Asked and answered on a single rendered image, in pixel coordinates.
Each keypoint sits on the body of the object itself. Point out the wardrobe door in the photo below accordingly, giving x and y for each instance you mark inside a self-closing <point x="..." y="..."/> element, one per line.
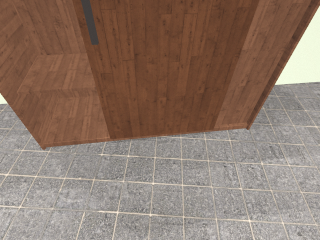
<point x="270" y="32"/>
<point x="164" y="66"/>

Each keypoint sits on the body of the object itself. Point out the handle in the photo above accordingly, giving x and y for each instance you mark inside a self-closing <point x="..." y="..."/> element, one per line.
<point x="86" y="5"/>

